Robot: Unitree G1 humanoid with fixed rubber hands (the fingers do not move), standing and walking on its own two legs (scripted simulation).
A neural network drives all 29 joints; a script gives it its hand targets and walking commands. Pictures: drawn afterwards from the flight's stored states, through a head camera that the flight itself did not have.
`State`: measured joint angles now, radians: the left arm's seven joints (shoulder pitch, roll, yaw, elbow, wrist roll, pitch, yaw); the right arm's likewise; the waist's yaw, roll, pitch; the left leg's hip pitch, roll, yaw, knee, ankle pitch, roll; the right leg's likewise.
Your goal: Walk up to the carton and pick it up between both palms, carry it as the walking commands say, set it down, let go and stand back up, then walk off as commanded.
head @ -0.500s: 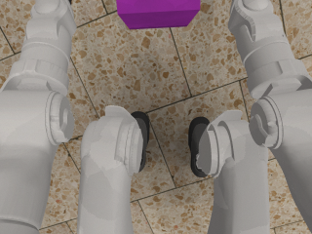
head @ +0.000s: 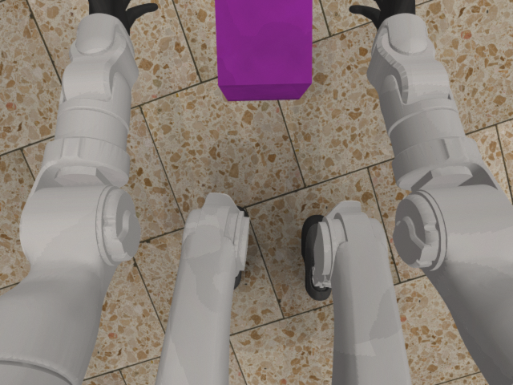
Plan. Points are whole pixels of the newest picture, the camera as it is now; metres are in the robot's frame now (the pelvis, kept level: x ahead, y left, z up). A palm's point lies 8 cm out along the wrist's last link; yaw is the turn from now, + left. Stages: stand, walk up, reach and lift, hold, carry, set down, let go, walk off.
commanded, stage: set down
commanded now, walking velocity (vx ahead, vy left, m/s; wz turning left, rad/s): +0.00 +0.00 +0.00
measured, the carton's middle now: (263, 47) +0.58 +0.06 -0.37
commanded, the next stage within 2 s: let go in 0.80 s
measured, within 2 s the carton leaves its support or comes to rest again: neither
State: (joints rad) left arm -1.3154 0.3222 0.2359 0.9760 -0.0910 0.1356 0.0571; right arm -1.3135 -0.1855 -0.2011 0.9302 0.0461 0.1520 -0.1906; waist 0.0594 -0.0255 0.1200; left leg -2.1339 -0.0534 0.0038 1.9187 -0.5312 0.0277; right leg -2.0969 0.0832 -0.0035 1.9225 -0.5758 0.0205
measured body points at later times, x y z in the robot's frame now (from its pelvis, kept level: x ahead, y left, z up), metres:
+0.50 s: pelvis +0.02 +0.00 +0.14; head +0.33 +0.03 +0.46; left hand +0.53 +0.25 +0.03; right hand +0.56 -0.10 +0.03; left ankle +0.11 +0.10 -0.42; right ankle +0.10 -0.11 -0.42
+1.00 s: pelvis +0.06 +0.01 +0.24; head +0.36 +0.03 +0.57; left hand +0.52 +0.24 +0.10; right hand +0.54 -0.12 +0.10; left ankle +0.11 +0.10 -0.42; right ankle +0.10 -0.11 -0.42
